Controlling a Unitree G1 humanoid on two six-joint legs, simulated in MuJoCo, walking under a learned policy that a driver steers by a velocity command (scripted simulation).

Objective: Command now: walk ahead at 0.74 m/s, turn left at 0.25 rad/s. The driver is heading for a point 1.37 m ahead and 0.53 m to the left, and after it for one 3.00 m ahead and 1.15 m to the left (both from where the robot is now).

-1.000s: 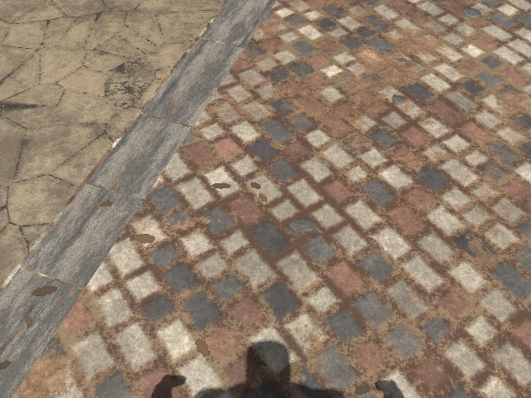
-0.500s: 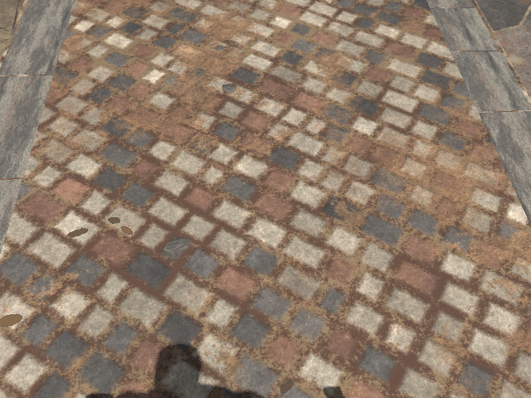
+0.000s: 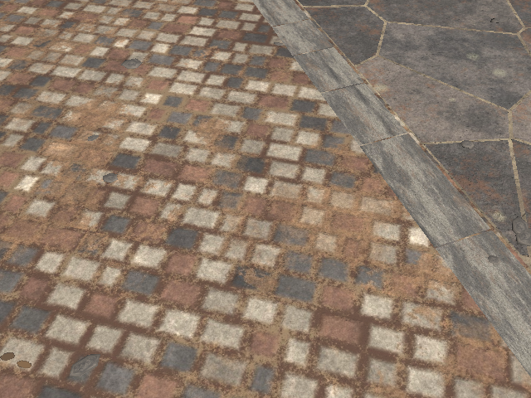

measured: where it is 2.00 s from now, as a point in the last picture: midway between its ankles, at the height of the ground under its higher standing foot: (108, 129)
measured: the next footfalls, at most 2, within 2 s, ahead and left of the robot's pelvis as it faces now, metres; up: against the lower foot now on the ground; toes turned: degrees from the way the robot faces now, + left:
left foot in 0.26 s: +0.33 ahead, +0.21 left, +0.00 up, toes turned +14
right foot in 0.72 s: +0.81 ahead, +0.24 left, +0.00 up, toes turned +44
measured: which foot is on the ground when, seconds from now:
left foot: up 0.00-0.24, down 0.26-0.72, up 0.74-1.00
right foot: down 0.00-0.24, up 0.26-0.70, down 0.72-1.00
